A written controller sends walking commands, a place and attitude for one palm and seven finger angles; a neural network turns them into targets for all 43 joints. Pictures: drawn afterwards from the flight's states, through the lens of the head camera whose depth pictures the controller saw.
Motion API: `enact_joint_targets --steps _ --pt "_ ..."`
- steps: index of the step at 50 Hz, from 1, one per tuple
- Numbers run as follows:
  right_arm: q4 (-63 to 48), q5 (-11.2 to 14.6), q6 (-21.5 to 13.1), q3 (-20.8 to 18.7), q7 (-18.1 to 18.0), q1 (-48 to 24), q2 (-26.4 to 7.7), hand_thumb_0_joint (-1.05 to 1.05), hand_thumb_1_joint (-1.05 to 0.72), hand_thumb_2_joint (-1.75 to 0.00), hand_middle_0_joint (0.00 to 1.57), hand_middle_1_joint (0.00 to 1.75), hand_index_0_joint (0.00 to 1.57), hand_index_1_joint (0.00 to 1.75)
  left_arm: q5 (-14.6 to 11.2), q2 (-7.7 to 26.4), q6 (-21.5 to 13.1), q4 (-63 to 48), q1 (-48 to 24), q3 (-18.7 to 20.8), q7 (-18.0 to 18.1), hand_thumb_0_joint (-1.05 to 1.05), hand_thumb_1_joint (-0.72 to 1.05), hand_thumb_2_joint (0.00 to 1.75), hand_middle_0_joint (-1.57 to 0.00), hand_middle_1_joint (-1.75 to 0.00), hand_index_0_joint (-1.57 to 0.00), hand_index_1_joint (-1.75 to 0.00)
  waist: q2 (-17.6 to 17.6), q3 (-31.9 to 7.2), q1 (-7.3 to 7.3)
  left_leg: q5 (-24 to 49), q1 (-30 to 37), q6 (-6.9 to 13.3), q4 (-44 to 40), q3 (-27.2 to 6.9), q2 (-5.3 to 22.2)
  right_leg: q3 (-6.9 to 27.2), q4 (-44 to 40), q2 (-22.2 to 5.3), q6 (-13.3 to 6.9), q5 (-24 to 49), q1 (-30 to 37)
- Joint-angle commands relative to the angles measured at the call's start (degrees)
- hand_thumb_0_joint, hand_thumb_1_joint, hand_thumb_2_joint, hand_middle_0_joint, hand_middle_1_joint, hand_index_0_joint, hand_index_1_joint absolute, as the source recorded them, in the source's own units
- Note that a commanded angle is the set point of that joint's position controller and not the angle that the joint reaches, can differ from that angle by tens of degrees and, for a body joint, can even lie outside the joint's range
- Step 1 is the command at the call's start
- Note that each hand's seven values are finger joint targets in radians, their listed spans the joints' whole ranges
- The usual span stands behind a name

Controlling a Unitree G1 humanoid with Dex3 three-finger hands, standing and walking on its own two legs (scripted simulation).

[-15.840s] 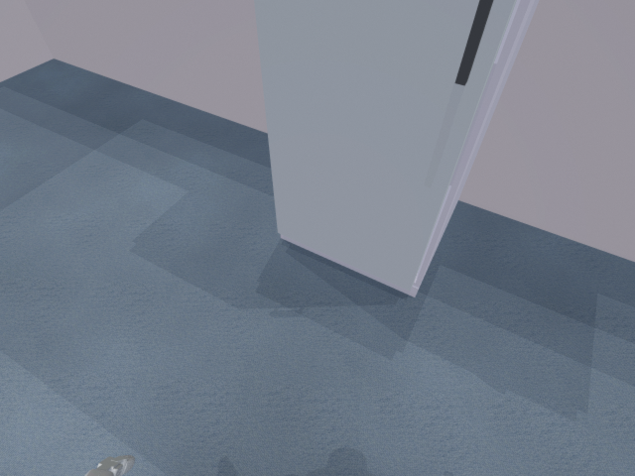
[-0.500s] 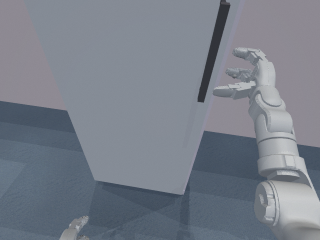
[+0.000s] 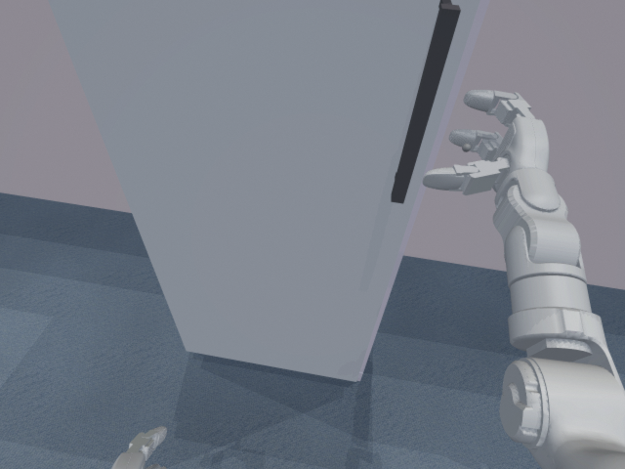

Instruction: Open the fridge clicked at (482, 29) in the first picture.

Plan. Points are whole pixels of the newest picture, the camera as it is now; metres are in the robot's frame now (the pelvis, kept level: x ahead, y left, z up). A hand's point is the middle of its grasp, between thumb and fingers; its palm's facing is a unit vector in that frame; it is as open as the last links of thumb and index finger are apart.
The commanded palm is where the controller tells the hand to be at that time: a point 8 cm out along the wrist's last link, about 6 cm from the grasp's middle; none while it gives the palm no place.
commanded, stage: feel for the door with the fingertips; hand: right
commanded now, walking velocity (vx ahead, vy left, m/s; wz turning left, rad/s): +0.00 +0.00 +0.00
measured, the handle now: (418, 113) +0.51 -0.09 +0.24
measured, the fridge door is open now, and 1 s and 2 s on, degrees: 0 0 0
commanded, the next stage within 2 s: slide the fingers in behind the handle in 0.92 s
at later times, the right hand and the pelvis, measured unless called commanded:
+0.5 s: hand (444, 141) +0.44 -0.11 +0.24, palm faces +0.10 +0.99 +0.02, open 14.0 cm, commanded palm +0.42 -0.17 +0.23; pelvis +0.00 +0.00 +0.00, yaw +0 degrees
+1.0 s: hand (453, 139) +0.46 -0.13 +0.23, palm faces +0.11 +0.99 +0.02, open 14.0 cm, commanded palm +0.43 -0.17 +0.23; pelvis -0.01 -0.01 +0.00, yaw +0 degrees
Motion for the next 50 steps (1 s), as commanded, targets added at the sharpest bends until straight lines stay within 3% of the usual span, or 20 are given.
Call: enact_joint_targets --steps 1,2,3,5,8,10,13,16,18,22,23,26,27,28,30,33,40,43,44,50 --pt "-13.75 1.23 -1.21 2.09 0.66 -28.79 -5.20 0.00 0.50 -0.30 0.30 1.20 0.30 1.20 -0.18 6.39 -2.77 -8.08 -5.39 2.31 0.16 0.00 0.90 0.90 -0.20 -0.30 -0.20 -0.30 2.88 -15.80 0.29 20.40 -0.78 0.61 -2.63 0.96 -1.48 0.54 -0.26 1.61 -2.99 15.49 11.46" --pt "-14.65 1.40 -0.67 2.76 0.38 -29.37 -4.01 0.00 0.50 -0.30 0.30 1.20 0.30 1.20 -0.14 6.28 -2.77 -8.24 -5.62 2.29 0.17 0.00 0.90 0.90 -0.20 -0.30 -0.20 -0.30 2.94 -15.91 0.37 19.98 -1.16 0.57 -2.62 0.98 -1.45 0.66 -0.27 1.60 -2.95 15.33 11.61" --pt "-14.75 1.42 -0.42 2.12 -0.16 -29.12 -4.66 0.00 0.50 -0.30 0.30 1.20 0.30 1.20 -0.02 6.57 -2.75 -8.11 -5.73 2.42 0.17 0.00 0.90 0.90 -0.20 -0.30 -0.20 -0.30 4.37 -16.16 0.11 19.74 -0.72 0.51 -2.83 1.00 -1.50 0.64 -0.12 1.58 -3.06 15.34 11.48" --pt "-16.14 1.23 -0.20 1.37 -1.36 -30.78 -5.20 0.00 0.50 -0.30 0.30 1.20 0.30 1.20 0.14 6.09 -2.72 -8.08 -6.32 2.21 0.18 0.00 0.90 0.90 -0.20 -0.30 -0.20 -0.30 2.94 -16.69 -0.12 18.95 -0.74 0.56 -2.69 0.73 -1.30 0.74 -0.22 1.74 -2.97 14.68 11.41" --pt "-16.15 0.47 -0.56 0.53 -2.94 -30.40 -6.05 0.00 0.50 -0.30 0.30 1.20 0.30 1.20 0.64 6.09 -2.27 -7.71 -6.36 2.08 0.10 0.00 0.90 0.90 -0.20 -0.30 -0.20 -0.30 4.08 -16.99 -0.44 19.42 0.28 0.55 -2.69 0.58 -1.20 0.64 -0.32 1.64 -3.00 15.47 11.11" --pt "-16.09 0.07 -0.75 2.13 -3.50 -32.28 -4.09 0.00 0.50 -0.30 0.30 1.20 0.30 1.20 0.75 5.55 -2.08 -7.57 -6.40 1.88 0.09 0.00 0.90 0.90 -0.20 -0.30 -0.20 -0.30 2.77 -16.71 0.16 19.70 -0.04 0.61 -2.51 0.58 -1.09 0.65 -0.46 1.75 -2.87 15.38 11.39" --pt "-12.46 -0.05 -0.61 0.77 -4.00 -32.09 -5.70 0.00 0.50 -0.30 0.30 1.20 0.30 1.20 1.02 6.11 -1.54 -7.25 -6.19 1.93 0.42 0.00 0.90 0.90 -0.20 -0.30 -0.20 -0.30 6.68 -15.82 0.07 18.10 0.43 0.25 -3.24 0.42 -1.00 0.59 -0.93 1.64 -3.04 13.52 10.07" --pt "-11.21 -0.71 -1.22 0.50 -4.28 -35.48 -6.44 0.00 0.50 -0.30 0.30 1.20 0.30 1.20 1.14 5.63 -1.41 -7.03 -5.84 1.67 0.64 0.00 0.90 0.90 -0.20 -0.30 -0.20 -0.30 2.98 -15.92 0.38 17.58 -0.12 0.47 -3.12 0.12 -0.80 0.42 -1.06 1.72 -2.82 12.95 10.13" --pt "-9.89 -0.76 -2.11 -0.29 -4.31 -33.64 -7.06 0.00 0.50 -0.30 0.30 1.20 0.30 1.20 1.23 5.94 -1.48 -7.05 -5.36 2.00 0.60 0.00 0.90 0.90 -0.20 -0.30 -0.20 -0.30 5.27 -17.30 -0.04 18.80 1.12 0.49 -2.96 0.27 -0.90 0.62 -0.83 1.53 -2.93 14.39 10.38" --pt "-9.88 -0.46 -2.87 1.61 -3.28 -33.59 -4.52 0.00 0.50 -0.30 0.30 1.20 0.30 1.20 1.01 5.66 -1.77 -7.29 -4.94 1.98 0.32 0.00 0.90 0.90 -0.20 -0.30 -0.20 -0.30 4.12 -16.86 0.36 20.99 0.97 0.56 -2.71 0.51 -1.02 0.27 -0.89 1.62 -2.80 15.49 10.63" --pt "-8.44 -0.41 -2.94 0.15 -3.25 -31.29 -6.15 0.00 0.50 -0.30 0.30 1.20 0.30 1.20 0.95 6.18 -1.70 -7.13 -4.69 2.26 0.27 0.00 0.90 0.90 -0.20 -0.30 -0.20 -0.30 5.93 -16.78 -0.27 20.34 1.67 0.60 -2.83 0.72 -1.14 0.52 -0.91 1.46 -2.85 15.44 10.05" --pt "-6.78 -0.37 -2.14 0.86 -2.87 -34.11 -6.06 0.00 0.50 -0.30 0.30 1.20 0.30 1.20 0.73 6.21 -1.61 -6.66 -4.34 2.11 0.61 0.00 0.90 0.90 -0.20 -0.30 -0.20 -0.30 5.85 -14.13 0.72 17.68 -0.41 0.27 -3.68 0.43 -1.07 0.25 -1.31 1.54 -2.95 12.25 8.81" --pt "-7.38 -0.54 -2.30 1.72 -2.85 -36.27 -5.28 0.00 0.50 -0.30 0.30 1.20 0.30 1.20 0.72 6.11 -1.83 -6.58 -4.19 2.10 0.63 0.00 0.90 0.90 -0.20 -0.30 -0.20 -0.30 3.97 -13.81 1.14 16.90 -1.32 0.35 -3.73 0.35 -1.06 0.32 -1.31 1.58 -2.93 11.79 9.20" --pt "-6.45 -0.54 -2.67 0.27 -3.19 -35.54 -6.99 0.00 0.50 -0.30 0.30 1.20 0.30 1.20 0.84 6.52 -1.99 -6.43 -3.79 2.36 0.69 0.00 0.90 0.90 -0.20 -0.30 -0.20 -0.30 5.54 -14.58 0.69 15.67 -1.02 0.29 -3.95 0.44 -1.18 0.55 -1.25 1.51 -3.07 11.50 9.12" --pt "-7.85 -0.48 -3.80 0.22 -3.32 -38.61 -7.40 0.00 0.50 -0.30 0.30 1.20 0.30 1.20 0.87 6.21 -2.38 -6.12 -3.62 2.35 0.83 0.00 0.90 0.90 -0.20 -0.30 -0.20 -0.30 3.06 -16.13 1.03 16.56 -0.81 0.49 -3.68 0.07 -1.04 0.46 -1.03 1.60 -3.07 12.28 9.94" --pt "-7.06 -0.33 -5.51 -1.45 -2.99 -37.35 -9.36 0.00 0.50 -0.30 0.30 1.20 0.30 1.20 1.11 6.77 -3.04 -5.72 -2.41 2.78 0.66 0.00 0.90 0.90 -0.20 -0.30 -0.20 -0.30 4.90 -18.55 0.67 18.84 0.80 0.42 -3.14 0.16 -1.19 0.55 -0.65 1.56 -3.15 14.26 9.98" --pt "-5.58 -0.62 -6.29 -0.20 -1.85 -37.33 -8.21 0.00 0.50 -0.30 0.30 1.20 0.30 1.20 0.76 6.77 -3.59 -5.57 -1.56 2.95 0.12 0.00 0.90 0.90 -0.20 -0.30 -0.20 -0.30 1.88 -18.19 1.04 19.96 -0.10 0.63 -2.82 0.22 -1.32 0.20 -0.38 1.66 -3.00 15.02 10.14" --pt "-2.34 -0.27 -5.69 -2.05 -1.60 -35.53 -10.03 0.00 0.50 -0.30 0.30 1.20 0.30 1.20 0.87 7.42 -3.42 -5.17 -0.81 3.03 0.15 0.00 0.90 0.90 -0.20 -0.30 -0.20 -0.30 4.78 -16.64 0.67 18.23 -0.12 0.49 -3.33 0.48 -1.39 0.28 -0.81 1.56 -3.01 13.44 8.45" --pt "-3.33 -0.46 -5.86 -1.70 -1.59 -37.16 -10.24 0.00 0.50 -0.30 0.30 1.20 0.30 1.20 0.77 7.31 -3.46 -5.44 -1.04 2.90 0.15 0.00 0.90 0.90 -0.20 -0.30 -0.20 -0.30 4.04 -16.70 0.94 17.99 -0.36 0.47 -3.19 0.34 -1.26 0.34 -0.98 1.50 -3.02 13.14 8.34" --pt "-2.93 -0.66 -7.84 1.24 -2.00 -43.03 -7.20 0.00 0.50 -0.30 0.30 1.20 0.30 1.20 0.72 7.05 -4.28 -4.89 -0.21 3.00 0.02 0.00 0.90 0.90 -0.20 -0.30 -0.20 -0.30 2.17 -16.90 2.43 15.41 -3.30 0.58 -3.01 0.29 -1.48 0.95 -0.38 1.29 -2.81 11.90 9.87"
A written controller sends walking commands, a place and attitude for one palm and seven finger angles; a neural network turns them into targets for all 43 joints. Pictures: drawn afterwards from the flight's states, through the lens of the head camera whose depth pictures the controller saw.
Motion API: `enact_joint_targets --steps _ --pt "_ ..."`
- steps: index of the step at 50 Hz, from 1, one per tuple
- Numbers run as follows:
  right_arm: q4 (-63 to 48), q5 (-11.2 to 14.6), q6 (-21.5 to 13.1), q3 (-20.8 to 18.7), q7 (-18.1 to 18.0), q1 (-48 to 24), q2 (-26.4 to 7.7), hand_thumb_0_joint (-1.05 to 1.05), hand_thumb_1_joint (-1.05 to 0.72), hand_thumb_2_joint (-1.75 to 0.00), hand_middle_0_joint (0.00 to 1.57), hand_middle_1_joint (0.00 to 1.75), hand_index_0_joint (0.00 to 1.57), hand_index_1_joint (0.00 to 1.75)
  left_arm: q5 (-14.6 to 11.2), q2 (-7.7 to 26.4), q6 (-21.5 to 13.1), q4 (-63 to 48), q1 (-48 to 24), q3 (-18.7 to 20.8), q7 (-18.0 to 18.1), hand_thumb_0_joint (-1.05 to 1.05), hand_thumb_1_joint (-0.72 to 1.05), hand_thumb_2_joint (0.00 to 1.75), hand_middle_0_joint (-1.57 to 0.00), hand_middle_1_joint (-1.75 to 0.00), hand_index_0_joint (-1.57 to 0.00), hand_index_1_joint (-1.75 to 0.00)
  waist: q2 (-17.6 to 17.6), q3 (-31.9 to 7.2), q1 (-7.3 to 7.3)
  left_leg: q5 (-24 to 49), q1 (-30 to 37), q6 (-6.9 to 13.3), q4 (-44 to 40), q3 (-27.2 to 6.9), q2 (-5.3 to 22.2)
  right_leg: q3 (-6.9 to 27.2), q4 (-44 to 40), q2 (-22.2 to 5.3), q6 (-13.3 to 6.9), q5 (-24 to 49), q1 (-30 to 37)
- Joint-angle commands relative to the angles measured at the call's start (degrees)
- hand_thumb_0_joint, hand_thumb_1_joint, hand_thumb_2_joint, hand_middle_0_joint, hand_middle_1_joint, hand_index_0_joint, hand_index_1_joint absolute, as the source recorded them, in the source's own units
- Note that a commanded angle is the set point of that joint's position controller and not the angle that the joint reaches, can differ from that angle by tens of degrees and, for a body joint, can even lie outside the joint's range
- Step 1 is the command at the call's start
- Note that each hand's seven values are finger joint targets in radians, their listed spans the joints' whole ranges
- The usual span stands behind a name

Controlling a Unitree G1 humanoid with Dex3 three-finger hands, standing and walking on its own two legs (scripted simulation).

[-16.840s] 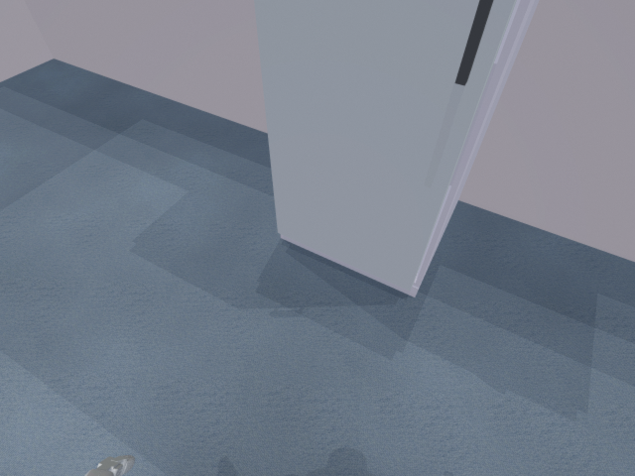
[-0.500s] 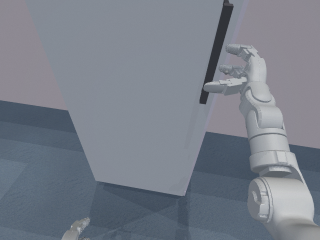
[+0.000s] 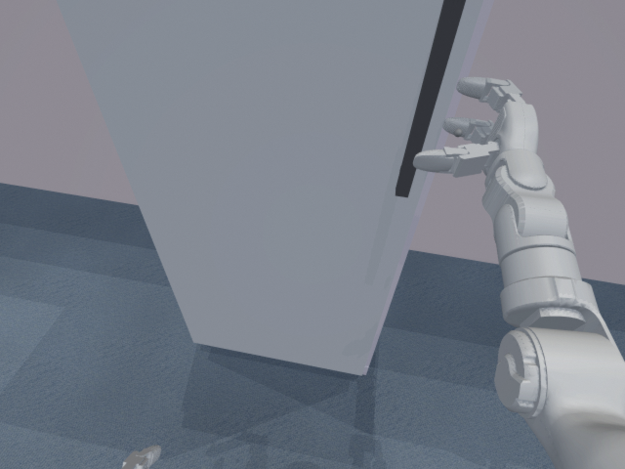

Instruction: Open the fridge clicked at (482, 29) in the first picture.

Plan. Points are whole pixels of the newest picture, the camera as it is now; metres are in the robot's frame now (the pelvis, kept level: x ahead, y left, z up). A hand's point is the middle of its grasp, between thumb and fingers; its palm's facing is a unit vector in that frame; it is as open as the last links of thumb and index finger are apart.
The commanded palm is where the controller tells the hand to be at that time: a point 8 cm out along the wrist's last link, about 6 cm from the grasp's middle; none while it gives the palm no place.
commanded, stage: slide the fingers in behind the handle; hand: right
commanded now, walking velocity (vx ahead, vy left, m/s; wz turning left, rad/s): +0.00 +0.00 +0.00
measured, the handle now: (423, 106) +0.52 -0.09 +0.24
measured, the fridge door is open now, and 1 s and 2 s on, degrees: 0 0 0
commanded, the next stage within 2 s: grip the handle and tug to test in 1.84 s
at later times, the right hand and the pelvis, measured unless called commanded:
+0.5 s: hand (438, 136) +0.45 -0.10 +0.24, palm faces +0.08 +1.00 +0.02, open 14.0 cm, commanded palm +0.42 -0.15 +0.23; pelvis +0.00 +0.00 +0.00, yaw +0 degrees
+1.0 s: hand (417, 133) +0.46 -0.07 +0.23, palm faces +0.08 +1.00 +0.02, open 14.0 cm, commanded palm +0.44 -0.13 +0.23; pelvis +0.00 +0.01 +0.00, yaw +0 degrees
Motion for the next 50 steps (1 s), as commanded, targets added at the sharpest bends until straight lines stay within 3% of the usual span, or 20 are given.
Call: enact_joint_targets --steps 1,3,5,8,10,14,16,18,22,24,26,28,29,34,37,38,42,43,44,50 --pt "-13.24 0.54 -5.26 0.82 0.28 -34.77 -7.48 0.00 0.50 -0.30 0.30 1.20 0.30 1.20 0.06 7.00 -3.34 -6.74 -1.74 2.62 0.29 0.00 0.90 0.90 -0.20 -0.30 -0.20 -0.30 1.93 -17.96 1.09 15.11 -1.66 1.07 -2.94 0.43 -1.68 1.16 -0.91 1.14 -2.43 12.22 12.61" --pt "-12.39 0.49 -5.60 -1.00 0.11 -32.51 -8.98 0.00 0.50 -0.30 0.30 1.20 0.30 1.20 0.36 7.34 -3.41 -6.70 -1.36 2.80 0.11 0.00 0.90 0.90 -0.20 -0.30 -0.20 -0.30 3.34 -18.94 0.19 15.89 -0.33 1.08 -2.74 0.65 -1.70 1.10 -0.85 1.10 -2.37 13.30 12.15" --pt "-13.74 0.33 -5.50 0.65 0.05 -33.02 -7.14 0.00 0.50 -0.30 0.30 1.20 0.30 1.20 0.16 6.84 -3.40 -7.17 -2.14 2.46 -0.14 0.00 0.90 0.90 -0.20 -0.30 -0.20 -0.30 1.14 -18.82 0.25 16.68 -0.35 1.17 -2.37 0.55 -1.56 0.88 -0.97 1.18 -2.20 13.68 12.23" --pt "-13.73 0.30 -4.95 -1.59 -0.41 -27.33 -8.47 0.00 0.50 -0.30 0.30 1.20 0.30 1.20 0.24 7.12 -3.09 -7.68 -2.47 2.71 -0.53 0.00 0.90 0.90 -0.20 -0.30 -0.20 -0.30 3.86 -19.05 -1.26 18.07 1.49 1.16 -2.21 0.77 -1.73 0.53 -0.87 1.06 -2.26 14.99 11.30" --pt "-15.04 0.25 -4.17 0.99 -0.53 -29.16 -5.91 0.00 0.50 -0.30 0.30 1.20 0.30 1.20 0.03 6.68 -2.83 -7.90 -3.04 2.40 -0.51 0.00 0.90 0.90 -0.20 -0.30 -0.20 -0.30 3.43 -17.16 -0.29 17.37 0.37 0.96 -2.49 0.73 -1.62 0.39 -1.23 1.02 -2.29 13.61 11.03" --pt "-18.07 0.24 -3.36 -0.75 -1.66 -29.15 -7.69 0.00 0.50 -0.30 0.30 1.20 0.30 1.20 0.21 6.68 -2.40 -8.42 -4.12 2.33 -0.18 0.00 0.90 0.90 -0.20 -0.30 -0.20 -0.30 4.48 -17.89 -0.91 16.54 1.55 0.95 -2.73 0.56 -1.53 0.52 -1.64 1.04 -2.46 13.11 11.05" --pt "-20.37 0.06 -3.37 1.13 -2.00 -30.75 -5.39 0.00 0.50 -0.30 0.30 1.20 0.30 1.20 0.18 6.06 -2.62 -8.51 -4.39 2.23 -0.26 0.00 0.90 0.90 -0.20 -0.30 -0.20 -0.30 2.29 -17.90 -0.51 16.56 0.50 1.10 -2.73 0.56 -1.66 0.54 -1.42 0.98 -2.33 13.58 12.59" --pt "-21.32 -0.20 -3.34 0.81 -2.27 -29.12 -5.97 0.00 0.50 -0.30 0.30 1.20 0.30 1.20 0.27 6.40 -2.48 -8.51 -4.70 2.41 -0.18 0.00 0.90 0.90 -0.20 -0.30 -0.20 -0.30 3.88 -19.11 -0.81 16.91 1.57 1.08 -2.74 0.64 -1.69 0.62 -1.26 0.90 -2.36 14.35 13.04" --pt "-22.59 0.27 -1.55 3.34 -2.39 -27.42 -2.07 0.00 0.50 -0.30 0.30 1.20 0.30 1.20 0.13 5.61 -2.32 -8.59 -5.75 2.08 -0.21 0.00 0.90 0.90 -0.20 -0.30 -0.20 -0.30 2.51 -18.14 -0.79 17.97 1.17 1.14 -2.67 0.84 -1.72 0.54 -1.43 1.17 -2.12 14.69 13.45" --pt "-19.71 0.53 -0.03 1.67 -2.80 -25.89 -3.68 0.00 0.50 -0.30 0.30 1.20 0.30 1.20 0.21 6.01 -1.79 -8.18 -5.83 1.89 0.06 0.00 0.90 0.90 -0.20 -0.30 -0.20 -0.30 5.31 -15.39 -0.95 16.40 1.13 0.93 -3.38 0.98 -1.66 0.64 -1.99 1.12 -2.29 13.07 11.55" --pt "-18.95 0.42 0.89 1.34 -3.10 -27.72 -4.19 0.00 0.50 -0.30 0.30 1.20 0.30 1.20 0.21 5.90 -1.42 -7.98 -6.19 1.80 0.44 0.00 0.90 0.90 -0.20 -0.30 -0.20 -0.30 4.94 -14.66 -0.62 14.98 0.24 0.74 -3.90 0.57 -1.49 0.33 -2.04 1.29 -2.39 11.31 11.24" --pt "-18.74 0.25 0.60 0.80 -3.58 -28.37 -5.16 0.00 0.50 -0.30 0.30 1.20 0.30 1.20 0.42 6.13 -1.24 -7.96 -6.16 1.87 0.63 0.00 0.90 0.90 -0.20 -0.30 -0.20 -0.30 5.98 -14.66 -0.73 13.75 0.87 0.63 -4.33 0.43 -1.28 0.46 -2.20 1.24 -2.49 10.56 10.86" --pt "-18.96 0.16 0.26 1.92 -3.68 -30.10 -3.85 0.00 0.50 -0.30 0.30 1.20 0.30 1.20 0.45 5.75 -1.30 -7.99 -6.42 1.58 0.67 0.00 0.90 0.90 -0.20 -0.30 -0.20 -0.30 4.18 -14.27 -0.17 13.96 0.17 0.66 -4.22 0.19 -1.16 0.43 -2.24 1.31 -2.52 10.46 11.09" --pt "-16.72 0.03 -1.57 2.32 -3.58 -32.34 -3.73 0.00 0.50 -0.30 0.30 1.20 0.30 1.20 0.64 5.83 -1.61 -7.55 -5.35 1.77 0.68 0.00 0.90 0.90 -0.20 -0.30 -0.20 -0.30 3.69 -15.88 0.39 14.54 0.24 0.70 -3.92 0.08 -1.10 0.59 -1.87 1.40 -2.45 10.75 11.55" --pt "-16.33 0.22 -2.25 2.36 -3.08 -32.25 -3.27 0.00 0.50 -0.30 0.30 1.20 0.30 1.20 0.67 5.72 -1.85 -7.45 -4.75 1.83 0.64 0.00 0.90 0.90 -0.20 -0.30 -0.20 -0.30 3.47 -17.48 0.24 17.28 1.00 0.79 -3.21 0.23 -1.17 0.40 -1.41 1.61 -2.39 12.56 11.94" --pt "-14.90 0.20 -2.36 1.74 -3.08 -29.81 -4.00 0.00 0.50 -0.30 0.30 1.20 0.30 1.20 0.66 6.11 -1.75 -7.52 -4.69 2.02 0.53 0.00 0.90 0.90 -0.20 -0.30 -0.20 -0.30 5.15 -17.66 -0.44 17.21 2.08 0.79 -3.18 0.42 -1.19 0.63 -1.51 1.53 -2.41 12.89 11.21" --pt "-15.28 0.28 -2.37 2.43 -3.21 -30.52 -2.57 0.00 0.50 -0.30 0.30 1.20 0.30 1.20 0.48 5.74 -1.87 -7.46 -4.57 2.03 0.36 0.00 0.90 0.90 -0.20 -0.30 -0.20 -0.30 4.32 -17.25 0.00 17.75 1.11 0.72 -3.18 0.32 -1.31 0.22 -1.40 1.60 -2.43 12.75 11.45" --pt "-15.52 0.28 -2.59 1.95 -3.44 -30.25 -3.33 0.00 0.50 -0.30 0.30 1.20 0.30 1.20 0.63 6.17 -1.86 -7.47 -4.30 2.21 0.31 0.00 0.90 0.90 -0.20 -0.30 -0.20 -0.30 5.84 -17.69 -0.40 17.60 2.28 0.71 -3.17 0.63 -1.29 0.51 -1.62 1.50 -2.43 13.09 11.12" --pt "-17.01 0.29 -2.70 2.60 -3.50 -31.21 -2.56 0.00 0.50 -0.30 0.30 1.20 0.30 1.20 0.46 5.86 -2.01 -7.77 -4.85 2.11 0.26 0.00 0.90 0.90 -0.20 -0.30 -0.20 -0.30 3.62 -17.53 -0.28 17.76 1.67 0.74 -3.11 0.35 -1.27 0.24 -1.57 1.54 -2.45 13.06 11.37" --pt "-17.90 0.03 -2.61 3.00 -4.89 -32.90 -1.46 0.00 0.50 -0.30 0.30 1.20 0.30 1.20 0.77 5.72 -2.30 -6.99 -4.05 2.28 0.09 0.00 0.90 0.90 -0.20 -0.30 -0.20 -0.30 4.22 -18.80 -0.03 19.38 1.68 0.76 -2.62 0.45 -1.51 0.28 -1.20 1.65 -2.45 14.61 12.12"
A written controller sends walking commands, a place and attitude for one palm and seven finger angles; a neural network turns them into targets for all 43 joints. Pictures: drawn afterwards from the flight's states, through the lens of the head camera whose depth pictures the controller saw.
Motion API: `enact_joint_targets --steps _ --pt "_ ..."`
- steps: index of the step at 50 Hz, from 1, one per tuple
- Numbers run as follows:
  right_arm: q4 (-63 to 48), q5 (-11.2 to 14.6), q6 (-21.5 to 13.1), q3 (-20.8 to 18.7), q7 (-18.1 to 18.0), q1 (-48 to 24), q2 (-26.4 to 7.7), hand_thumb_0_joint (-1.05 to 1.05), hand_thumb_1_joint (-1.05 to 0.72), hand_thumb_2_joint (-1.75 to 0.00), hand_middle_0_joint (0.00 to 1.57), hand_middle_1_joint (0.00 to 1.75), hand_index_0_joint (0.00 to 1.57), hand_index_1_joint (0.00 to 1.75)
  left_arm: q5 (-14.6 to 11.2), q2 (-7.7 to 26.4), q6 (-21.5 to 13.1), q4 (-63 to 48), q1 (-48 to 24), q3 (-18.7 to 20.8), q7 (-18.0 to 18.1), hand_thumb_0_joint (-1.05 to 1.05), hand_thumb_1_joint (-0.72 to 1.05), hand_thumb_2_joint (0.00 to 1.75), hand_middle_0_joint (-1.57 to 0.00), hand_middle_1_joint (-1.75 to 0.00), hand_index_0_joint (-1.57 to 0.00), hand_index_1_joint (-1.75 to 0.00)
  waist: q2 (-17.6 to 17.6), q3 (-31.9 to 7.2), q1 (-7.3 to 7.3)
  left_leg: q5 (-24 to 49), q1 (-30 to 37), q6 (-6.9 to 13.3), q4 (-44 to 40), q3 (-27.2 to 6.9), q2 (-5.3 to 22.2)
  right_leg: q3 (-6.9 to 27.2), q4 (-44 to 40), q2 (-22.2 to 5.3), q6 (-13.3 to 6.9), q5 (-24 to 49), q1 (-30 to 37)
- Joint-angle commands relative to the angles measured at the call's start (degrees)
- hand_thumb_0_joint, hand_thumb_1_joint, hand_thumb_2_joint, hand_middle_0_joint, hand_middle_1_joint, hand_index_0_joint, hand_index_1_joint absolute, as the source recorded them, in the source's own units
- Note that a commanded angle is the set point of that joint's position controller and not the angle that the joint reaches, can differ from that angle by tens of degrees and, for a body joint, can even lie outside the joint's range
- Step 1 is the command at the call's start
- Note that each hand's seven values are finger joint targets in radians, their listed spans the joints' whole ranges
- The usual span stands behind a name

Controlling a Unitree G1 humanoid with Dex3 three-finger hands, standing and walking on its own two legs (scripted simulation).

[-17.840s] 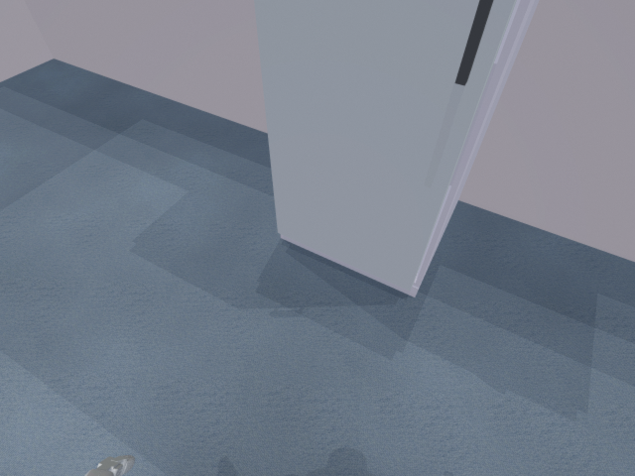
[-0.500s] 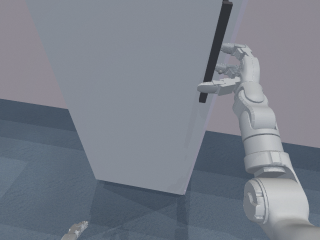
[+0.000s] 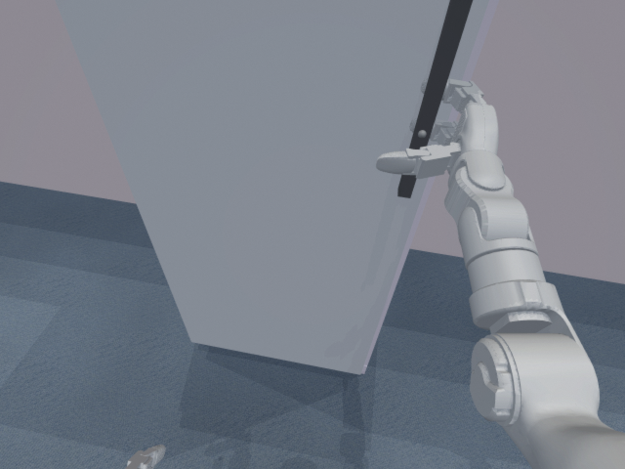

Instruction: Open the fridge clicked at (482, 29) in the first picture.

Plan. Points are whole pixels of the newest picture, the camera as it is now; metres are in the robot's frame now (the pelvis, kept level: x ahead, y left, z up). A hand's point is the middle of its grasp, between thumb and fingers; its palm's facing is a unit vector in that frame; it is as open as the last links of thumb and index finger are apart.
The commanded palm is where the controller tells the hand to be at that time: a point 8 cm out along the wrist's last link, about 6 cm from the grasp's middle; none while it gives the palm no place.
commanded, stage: slide the fingers in behind the handle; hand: right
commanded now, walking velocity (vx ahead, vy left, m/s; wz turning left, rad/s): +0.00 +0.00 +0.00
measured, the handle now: (426, 106) +0.51 -0.09 +0.24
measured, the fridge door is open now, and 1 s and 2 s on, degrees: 0 0 0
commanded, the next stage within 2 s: grip the handle and tug to test in 0.84 s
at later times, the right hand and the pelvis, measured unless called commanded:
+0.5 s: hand (407, 130) +0.46 -0.06 +0.23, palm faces +0.08 +1.00 +0.01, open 14.0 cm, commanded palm +0.43 -0.11 +0.23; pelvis +0.01 +0.00 +0.00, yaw +0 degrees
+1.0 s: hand (409, 130) +0.45 -0.06 +0.23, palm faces +0.08 +1.00 +0.02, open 14.0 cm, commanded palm +0.43 -0.12 +0.23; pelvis +0.00 +0.00 +0.00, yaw +0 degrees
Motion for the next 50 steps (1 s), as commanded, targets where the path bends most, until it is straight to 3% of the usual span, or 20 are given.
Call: enact_joint_targets --steps 1,3,6,8,12,15,20,22,23,27,31,33,34,37,39,42,43,47,48,50 --pt "-14.73 0.12 -3.97 -1.62 -0.60 -33.21 -8.67 0.00 0.50 -0.30 0.30 1.20 0.30 1.20 0.45 6.36 -3.02 -7.26 -3.06 2.41 0.33 0.00 0.90 0.90 -0.20 -0.30 -0.20 -0.30 5.47 -19.81 0.03 20.21 1.94 0.32 -2.80 0.32 -1.37 0.06 -0.64 1.67 -2.85 14.75 11.45" --pt "-13.01 -0.31 -3.68 -3.07 -0.94 -30.06 -10.30 0.00 0.50 -0.30 0.30 1.20 0.30 1.20 0.58 6.72 -2.65 -7.19 -3.04 2.49 0.32 0.00 0.90 0.90 -0.20 -0.30 -0.20 -0.30 7.09 -19.44 -0.82 20.56 3.57 0.33 -2.85 0.41 -1.25 -0.12 -0.94 1.64 -2.92 15.26 10.29" --pt "-13.85 -1.11 -3.55 -0.68 -1.32 -31.06 -7.21 0.00 0.50 -0.30 0.30 1.20 0.30 1.20 0.51 5.95 -2.49 -7.32 -3.21 2.24 0.12 0.00 0.90 0.90 -0.20 -0.30 -0.20 -0.30 4.42 -18.16 -0.13 21.05 2.14 0.40 -2.75 0.38 -1.32 -0.49 -0.92 1.62 -2.74 15.29 10.85" --pt "-12.56 -1.00 -3.04 -0.29 -1.62 -30.27 -6.45 0.00 0.50 -0.30 0.30 1.20 0.30 1.20 0.52 6.32 -2.43 -7.27 -2.95 2.48 0.03 0.00 0.90 0.90 -0.20 -0.30 -0.20 -0.30 5.74 -17.12 0.07 20.36 1.82 0.26 -3.24 0.44 -1.37 -0.54 -0.87 1.53 -2.84 14.86 10.75" --pt "-15.64 -0.61 -3.07 -0.94 -1.45 -31.41 -6.85 0.00 0.50 -0.30 0.30 1.20 0.30 1.20 0.60 5.98 -2.36 -7.92 -3.47 2.49 0.12 0.00 0.90 0.90 -0.20 -0.30 -0.20 -0.30 4.99 -19.72 -0.23 22.58 2.92 0.37 -2.49 0.23 -1.36 -0.69 -0.59 1.75 -2.84 16.25 11.48" --pt "-16.25 -0.58 -3.04 1.65 -1.79 -30.35 -3.15 0.00 0.50 -0.30 0.30 1.20 0.30 1.20 0.44 5.60 -2.49 -7.95 -3.77 2.47 -0.17 0.00 0.90 0.90 -0.20 -0.30 -0.20 -0.30 4.83 -18.54 0.14 22.54 1.91 0.38 -2.49 0.52 -1.57 -0.49 -0.37 1.60 -2.75 16.74 12.13" --pt "-17.23 -0.47 -2.00 0.51 -2.48 -31.20 -4.56 0.00 0.50 -0.30 0.30 1.20 0.30 1.20 0.63 5.75 -2.18 -7.64 -4.31 2.45 -0.08 0.00 0.90 0.90 -0.20 -0.30 -0.20 -0.30 6.19 -19.10 -0.08 22.64 2.50 0.34 -2.52 0.42 -1.43 -0.42 -0.45 1.74 -2.77 16.52 12.07" --pt "-17.28 -0.98 -1.60 1.88 -2.80 -31.22 -2.73 0.00 0.50 -0.30 0.30 1.20 0.30 1.20 0.63 5.37 -1.97 -7.78 -4.51 2.22 -0.19 0.00 0.90 0.90 -0.20 -0.30 -0.20 -0.30 4.43 -18.54 0.02 22.62 2.12 0.48 -2.39 0.51 -1.40 -0.51 -0.54 1.81 -2.61 16.55 12.27" --pt "-16.88 -1.02 -1.68 1.65 -2.92 -29.93 -3.10 0.00 0.50 -0.30 0.30 1.20 0.30 1.20 0.65 5.74 -1.90 -7.91 -4.54 2.47 -0.29 0.00 0.90 0.90 -0.20 -0.30 -0.20 -0.30 6.17 -18.72 -0.35 22.44 3.01 0.50 -2.50 0.77 -1.44 -0.28 -0.60 1.73 -2.65 16.99 12.06" --pt "-17.14 -0.70 -1.29 2.47 -2.80 -30.31 -1.52 0.00 0.50 -0.30 0.30 1.20 0.30 1.20 0.63 5.32 -1.79 -7.98 -4.76 2.25 -0.25 0.00 0.90 0.90 -0.20 -0.30 -0.20 -0.30 5.82 -18.01 0.11 23.07 1.89 0.42 -2.36 0.71 -1.53 -0.32 -0.43 1.80 -2.63 16.88 12.39" --pt "-15.69 -0.85 -1.19 2.46 -2.95 -32.59 -1.87 0.00 0.50 -0.30 0.30 1.20 0.30 1.20 0.65 5.31 -1.70 -7.52 -4.75 2.18 0.04 0.00 0.90 0.90 -0.20 -0.30 -0.20 -0.30 6.30 -16.98 0.78 20.89 0.87 0.22 -2.97 0.55 -1.39 -0.22 -0.58 1.79 -2.70 14.76 12.14" --pt "-15.67 -0.68 -1.66 1.36 -2.89 -31.02 -3.42 0.00 0.50 -0.30 0.30 1.20 0.30 1.20 0.77 5.84 -1.72 -7.67 -4.87 2.36 0.09 0.00 0.90 0.90 -0.20 -0.30 -0.20 -0.30 7.27 -18.21 -0.08 20.80 2.47 0.34 -2.98 0.57 -1.34 -0.06 -0.86 1.70 -2.74 15.39 12.12" --pt "-17.69 -0.56 -2.08 1.91 -2.76 -31.88 -2.67 0.00 0.50 -0.30 0.30 1.20 0.30 1.20 0.79 5.46 -1.85 -8.08 -5.17 2.17 0.01 0.00 0.90 0.90 -0.20 -0.30 -0.20 -0.30 5.33 -19.19 -0.02 22.20 2.84 0.45 -2.58 0.43 -1.24 -0.17 -0.77 1.83 -2.74 16.48 12.53" --pt "-17.02 -0.89 -1.99 3.29 -2.53 -32.14 -1.03 0.00 0.50 -0.30 0.30 1.20 0.30 1.20 0.57 5.04 -1.88 -7.76 -5.09 2.09 -0.05 0.00 0.90 0.90 -0.20 -0.30 -0.20 -0.30 3.93 -18.26 0.53 21.92 1.63 0.43 -2.70 0.45 -1.32 -0.40 -0.51 1.88 -2.54 15.73 12.78" --pt "-16.04 -0.58 -1.98 2.57 -2.81 -31.84 -1.85 0.00 0.50 -0.30 0.30 1.20 0.30 1.20 0.68 5.50 -1.98 -7.63 -4.88 2.17 0.02 0.00 0.90 0.90 -0.20 -0.30 -0.20 -0.30 6.66 -17.59 0.58 20.87 1.74 0.26 -3.04 0.66 -1.38 -0.07 -0.86 1.73 -2.76 15.09 12.15" --pt "-15.84 -0.71 -1.80 2.03 -2.66 -32.66 -2.74 0.00 0.50 -0.30 0.30 1.20 0.30 1.20 0.66 5.44 -1.95 -7.39 -4.82 2.07 0.16 0.00 0.90 0.90 -0.20 -0.30 -0.20 -0.30 5.25 -17.63 0.50 20.60 1.45 0.30 -3.07 0.38 -1.34 -0.28 -0.83 1.87 -2.61 14.48 11.94" --pt "-15.17 -0.65 -1.98 0.74 -2.79 -31.53 -4.41 0.00 0.50 -0.30 0.30 1.20 0.30 1.20 0.81 5.88 -1.96 -7.43 -4.65 2.29 0.19 0.00 0.90 0.90 -0.20 -0.30 -0.20 -0.30 7.20 -18.23 -0.17 20.48 2.71 0.24 -3.23 0.55 -1.31 -0.04 -1.02 1.83 -2.76 14.86 11.61" --pt "-15.01 -0.63 -2.05 0.57 -2.53 -31.83 -4.38 0.00 0.50 -0.30 0.30 1.20 0.30 1.20 0.76 5.52 -2.09 -7.39 -4.51 2.04 0.24 0.00 0.90 0.90 -0.20 -0.30 -0.20 -0.30 5.96 -17.78 0.04 20.69 2.17 0.28 -3.24 0.29 -1.25 -0.32 -1.02 1.95 -2.74 14.43 11.29" --pt "-13.70 -0.74 -2.13 -0.58 -2.57 -29.92 -6.00 0.00 0.45 -0.32 0.30 1.21 0.30 1.21 0.79 5.95 -1.92 -7.34 -4.65 2.19 0.29 0.00 0.90 0.90 -0.20 -0.30 -0.20 -0.30 6.95 -17.47 -0.66 19.75 2.96 0.25 -3.52 0.41 -1.23 -0.20 -1.27 1.84 -2.79 14.18 10.68" --pt "-14.37 -0.85 -2.34 0.18 -2.42 -31.33 -5.06 0.00 0.36 -0.36 0.32 1.22 0.32 1.22 0.69 5.51 -1.93 -7.40 -4.71 2.02 0.29 0.00 0.90 0.90 -0.20 -0.30 -0.20 -0.30 4.87 -17.03 -0.10 19.46 2.06 0.32 -3.50 0.25 -1.21 -0.42 -1.27 1.81 -2.68 13.69 10.92"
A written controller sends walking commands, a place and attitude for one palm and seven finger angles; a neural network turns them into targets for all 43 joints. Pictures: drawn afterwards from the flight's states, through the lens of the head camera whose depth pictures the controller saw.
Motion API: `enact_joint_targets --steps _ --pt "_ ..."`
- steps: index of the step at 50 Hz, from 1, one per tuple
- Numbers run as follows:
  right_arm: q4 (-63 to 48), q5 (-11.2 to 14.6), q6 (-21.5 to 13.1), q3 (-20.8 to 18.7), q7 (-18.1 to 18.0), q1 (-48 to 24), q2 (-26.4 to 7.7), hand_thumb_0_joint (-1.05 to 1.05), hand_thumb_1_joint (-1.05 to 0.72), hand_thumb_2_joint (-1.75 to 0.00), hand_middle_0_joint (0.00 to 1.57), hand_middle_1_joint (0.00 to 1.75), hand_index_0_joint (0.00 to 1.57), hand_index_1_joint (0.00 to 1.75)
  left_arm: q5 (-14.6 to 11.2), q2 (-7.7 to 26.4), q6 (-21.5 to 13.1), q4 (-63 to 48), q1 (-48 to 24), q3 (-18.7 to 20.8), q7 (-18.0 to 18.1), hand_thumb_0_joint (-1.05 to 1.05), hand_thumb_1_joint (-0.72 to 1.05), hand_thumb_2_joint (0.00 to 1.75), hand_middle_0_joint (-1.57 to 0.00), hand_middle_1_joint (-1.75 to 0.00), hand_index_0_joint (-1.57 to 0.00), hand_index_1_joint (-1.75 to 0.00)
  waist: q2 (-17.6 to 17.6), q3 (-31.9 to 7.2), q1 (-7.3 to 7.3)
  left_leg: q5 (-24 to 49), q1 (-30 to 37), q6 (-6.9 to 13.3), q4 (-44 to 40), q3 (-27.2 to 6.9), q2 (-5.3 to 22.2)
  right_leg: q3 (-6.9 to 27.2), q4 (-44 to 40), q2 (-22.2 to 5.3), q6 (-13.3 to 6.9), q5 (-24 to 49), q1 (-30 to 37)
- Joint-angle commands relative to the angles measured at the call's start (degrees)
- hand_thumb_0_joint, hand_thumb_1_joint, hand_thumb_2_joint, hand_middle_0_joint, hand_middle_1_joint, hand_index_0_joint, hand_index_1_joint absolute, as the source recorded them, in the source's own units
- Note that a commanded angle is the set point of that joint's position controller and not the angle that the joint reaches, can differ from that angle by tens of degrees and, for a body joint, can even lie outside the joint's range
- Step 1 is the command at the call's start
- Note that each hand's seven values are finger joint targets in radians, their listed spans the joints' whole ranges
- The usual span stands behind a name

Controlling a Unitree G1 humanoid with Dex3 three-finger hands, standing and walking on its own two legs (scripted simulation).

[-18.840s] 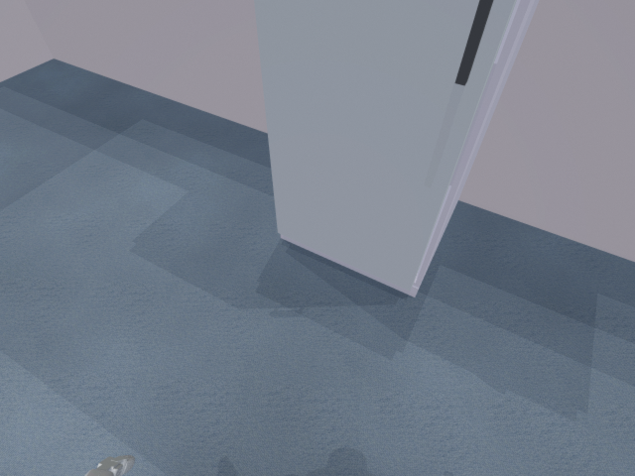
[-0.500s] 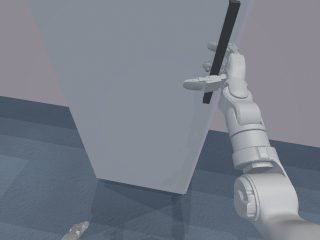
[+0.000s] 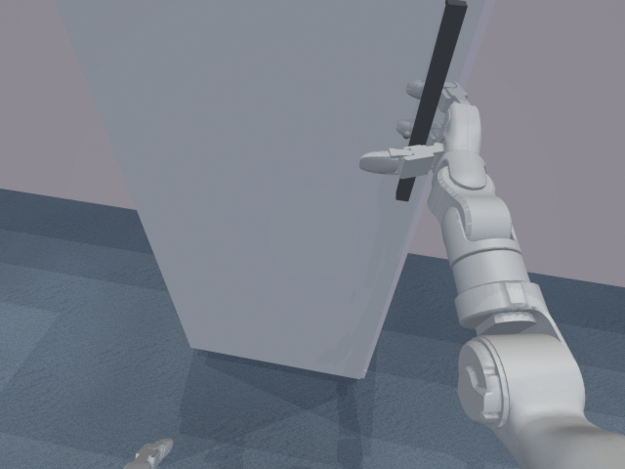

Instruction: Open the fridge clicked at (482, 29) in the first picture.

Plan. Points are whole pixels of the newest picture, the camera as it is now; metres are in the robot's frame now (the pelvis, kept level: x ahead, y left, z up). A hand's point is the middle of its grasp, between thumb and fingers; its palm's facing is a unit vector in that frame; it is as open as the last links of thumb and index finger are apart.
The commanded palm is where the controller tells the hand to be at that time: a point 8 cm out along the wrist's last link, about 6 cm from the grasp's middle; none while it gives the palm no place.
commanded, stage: grip the handle and tug to test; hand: right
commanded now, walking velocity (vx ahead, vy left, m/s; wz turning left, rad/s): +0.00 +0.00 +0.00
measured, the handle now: (423, 111) +0.51 -0.09 +0.24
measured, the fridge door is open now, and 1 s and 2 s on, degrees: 0 0 0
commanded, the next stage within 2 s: pull the door a little, standing still in 1.36 s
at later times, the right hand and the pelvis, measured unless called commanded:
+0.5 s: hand (406, 135) +0.46 -0.07 +0.23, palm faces +0.07 +1.00 +0.01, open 7.5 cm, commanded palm +0.43 -0.12 +0.23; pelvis +0.00 -0.01 +0.00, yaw +0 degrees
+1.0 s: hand (403, 133) +0.47 -0.06 +0.23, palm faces +0.07 +1.00 +0.03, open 5.0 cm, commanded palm +0.43 -0.12 +0.23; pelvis +0.01 +0.00 +0.00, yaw +1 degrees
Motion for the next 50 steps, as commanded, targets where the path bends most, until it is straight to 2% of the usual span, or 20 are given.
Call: enact_joint_targets --steps 1,2,3,5,7,9,11,13,15,17,19,23,27,30,34,38,41,43,47,50 --pt "-12.34 -0.30 -4.12 -0.75 0.40 -31.49 -8.02 0.00 0.31 -0.38 0.32 1.23 0.32 1.23 0.03 6.34 -2.69 -7.23 -2.98 2.23 0.54 0.00 0.90 0.90 -0.20 -0.30 -0.20 -0.30 5.35 -16.12 0.44 18.50 0.71 0.14 -3.52 0.29 -1.29 -0.42 -0.73 1.76 -2.77 12.50 9.48" --pt "-12.86 -0.40 -4.38 0.15 0.49 -32.33 -7.14 0.00 0.27 -0.40 0.32 1.23 0.32 1.23 0.09 6.36 -2.85 -7.27 -2.68 2.27 0.52 0.00 0.90 0.90 -0.20 -0.30 -0.20 -0.30 5.26 -16.70 0.79 18.93 0.68 0.22 -3.26 0.30 -1.35 -0.25 -0.72 1.73 -2.77 12.90 9.83" --pt "-12.28 -0.28 -4.57 -0.41 0.44 -31.05 -7.73 0.00 0.22 -0.42 0.33 1.24 0.33 1.24 0.04 6.75 -2.97 -7.53 -2.82 2.52 0.49 0.00 0.90 0.90 -0.20 -0.30 -0.20 -0.30 6.60 -16.74 0.20 18.27 1.21 0.16 -3.46 0.50 -1.39 -0.10 -0.78 1.64 -2.90 12.96 9.63" --pt "-12.26 0.04 -4.65 -1.55 0.67 -31.58 -9.03 0.00 0.13 -0.46 0.34 1.25 0.34 1.25 0.06 6.59 -2.94 -7.33 -2.94 2.44 0.68 0.00 0.90 0.90 -0.20 -0.30 -0.20 -0.30 5.34 -17.06 0.26 19.45 1.18 0.14 -3.36 0.05 -1.29 -0.51 -0.51 1.78 -2.94 13.33 9.60" --pt "-11.57 -0.16 -4.80 -1.93 0.84 -32.04 -9.75 0.00 0.03 -0.50 0.35 1.27 0.35 1.27 0.15 6.63 -2.97 -7.03 -2.19 2.39 0.69 0.00 0.90 0.90 -0.20 -0.30 -0.20 -0.30 6.52 -17.27 0.46 19.18 1.24 0.14 -3.26 0.26 -1.31 -0.27 -0.68 1.72 -2.86 13.06 9.37" --pt "-12.07 -0.19 -5.23 -2.18 0.97 -31.80 -10.36 0.00 -0.06 -0.54 0.36 1.28 0.36 1.28 0.12 6.72 -3.04 -7.26 -2.49 2.40 0.67 0.00 0.90 0.90 -0.20 -0.30 -0.20 -0.30 4.57 -17.33 0.24 18.88 1.50 0.12 -3.48 -0.03 -1.13 -0.50 -0.75 1.74 -2.92 12.98 9.29" --pt "-12.04 -0.52 -5.49 -0.59 1.11 -33.39 -8.81 0.00 -0.15 -0.58 0.37 1.29 0.37 1.29 0.00 6.61 -3.15 -7.05 -2.08 2.36 0.65 0.00 0.90 0.90 -0.20 -0.30 -0.20 -0.30 4.44 -16.83 1.08 17.98 0.36 0.19 -3.45 0.17 -1.36 -0.37 -0.71 1.64 -2.79 12.24 9.65" --pt "-12.85 -0.35 -5.96 -0.40 1.18 -31.92 -8.60 0.00 -0.25 -0.62 0.38 1.31 0.38 1.31 -0.13 6.81 -3.56 -7.47 -2.35 2.73 0.45 0.00 0.90 0.90 -0.20 -0.30 -0.20 -0.30 4.84 -18.20 0.40 18.14 1.03 0.30 -3.34 0.31 -1.50 -0.20 -0.43 1.48 -2.80 13.21 10.35" --pt "-12.98 -0.10 -5.83 1.58 1.34 -34.03 -6.07 0.00 -0.34 -0.66 0.39 1.32 0.39 1.32 -0.32 6.56 -3.82 -7.03 -2.15 2.62 0.44 0.00 0.90 0.90 -0.20 -0.30 -0.20 -0.30 3.81 -17.35 1.62 17.41 -0.90 0.30 -3.28 0.46 -1.69 -0.01 -0.33 1.43 -2.69 12.50 11.13" --pt "-11.44 0.04 -5.22 1.73 1.19 -33.97 -5.50 0.00 -0.43 -0.70 0.40 1.33 0.40 1.33 -0.34 6.57 -4.05 -6.57 -1.88 2.56 0.35 0.00 0.90 0.90 -0.20 -0.30 -0.20 -0.30 3.05 -16.55 1.60 16.07 -2.15 0.36 -3.31 0.55 -1.78 0.16 -0.30 1.47 -2.50 11.56 10.91" --pt "-10.37 0.16 -4.99 0.16 0.70 -34.55 -7.48 0.00 -0.53 -0.74 0.41 1.35 0.41 1.35 -0.10 7.00 -4.01 -6.24 -1.37 2.59 0.49 0.00 0.90 0.90 -0.20 -0.30 -0.20 -0.30 5.17 -16.93 1.50 15.99 -1.49 0.24 -3.40 0.44 -1.64 0.32 -0.49 1.39 -2.65 11.67 10.31" --pt "-7.77 -0.41 -5.32 -0.43 0.05 -34.39 -7.96 0.00 -0.71 -0.82 0.43 1.37 0.43 1.37 0.13 7.10 -4.00 -5.88 -0.80 2.62 0.42 0.00 0.90 0.90 -0.20 -0.30 -0.20 -0.30 5.84 -16.51 1.11 14.82 -1.32 0.26 -3.29 0.64 -1.54 0.42 -0.62 1.36 -2.49 11.01 9.21" --pt "-8.62 -0.55 -6.27 -0.32 -0.29 -36.05 -7.28 0.00 -0.90 -0.90 0.45 1.40 0.45 1.40 0.28 6.66 -4.14 -6.06 -0.58 2.53 0.25 0.00 0.90 0.90 -0.20 -0.30 -0.20 -0.30 3.93 -17.82 1.48 17.81 -1.44 0.27 -2.55 0.28 -1.54 -0.14 0.01 1.47 -2.50 12.98 9.90" --pt "-6.58 -0.58 -6.69 -1.96 -0.16 -34.92 -9.35 0.00 -0.90 -0.90 0.45 1.40 0.45 1.40 0.39 7.00 -4.09 -5.93 -0.27 2.61 0.33 0.00 0.90 0.90 -0.20 -0.30 -0.20 -0.30 6.98 -17.22 1.20 16.98 -0.93 0.09 -2.76 0.32 -1.57 -0.05 -0.25 1.39 -2.67 11.99 8.60" --pt "-8.38 -1.24 -7.69 -1.30 -0.10 -37.14 -9.47 0.00 -0.90 -0.90 0.45 1.40 0.45 1.40 0.36 6.95 -4.19 -6.19 0.12 2.71 0.20 0.00 0.90 0.90 -0.20 -0.30 -0.20 -0.30 3.60 -18.81 1.46 17.66 -0.72 0.31 -2.48 0.17 -1.41 -0.13 0.05 1.37 -2.58 13.00 9.56" --pt "-8.45 -0.43 -7.41 -1.22 -0.03 -33.72 -8.35 0.00 -0.90 -0.90 0.45 1.40 0.45 1.40 0.29 7.02 -4.17 -6.33 0.01 2.94 0.09 0.00 0.90 0.90 -0.20 -0.30 -0.20 -0.30 6.65 -19.19 0.76 19.61 0.90 0.25 -2.30 0.53 -1.66 -0.16 0.10 1.37 -2.55 14.48 9.46" --pt "-10.98 -0.55 -7.22 -0.97 0.06 -34.60 -8.36 0.00 -0.90 -0.90 0.45 1.40 0.45 1.40 0.21 6.74 -4.33 -6.43 -0.38 2.83 -0.04 0.00 0.90 0.90 -0.20 -0.30 -0.20 -0.30 4.41 -19.46 0.94 20.07 0.19 0.32 -2.26 0.32 -1.67 -0.37 0.25 1.51 -2.62 14.65 10.27" --pt "-10.44 -0.30 -6.71 -2.43 0.14 -32.24 -9.99 0.00 -0.90 -0.90 0.45 1.40 0.45 1.40 0.27 7.14 -3.99 -6.49 -0.41 2.94 0.09 0.00 0.90 0.90 -0.20 -0.30 -0.20 -0.30 6.55 -19.15 0.31 20.93 1.87 0.21 -2.50 0.39 -1.57 -0.63 0.05 1.50 -2.76 15.23 9.52" --pt "-14.07 -0.21 -6.20 -1.87 0.68 -31.87 -9.24 0.00 -0.90 -0.90 0.45 1.40 0.45 1.40 0.11 6.69 -3.78 -7.26 -1.23 2.92 -0.05 0.00 0.90 0.90 -0.20 -0.30 -0.20 -0.30 5.32 -20.06 0.22 23.58 2.45 0.23 -2.09 0.30 -1.61 -0.96 0.20 1.62 -2.75 16.80 10.32" --pt "-17.16 0.22 -5.55 -1.95 0.81 -26.66 -8.85 0.00 -0.90 -0.90 0.45 1.40 0.45 1.40 -0.11 6.50 -3.44 -8.46 -2.68 2.82 -0.31 0.00 0.90 0.90 -0.20 -0.30 -0.20 -0.30 4.51 -20.83 -1.06 25.18 4.27 0.43 -1.95 0.38 -1.60 -1.12 0.10 1.59 -2.66 18.53 10.89"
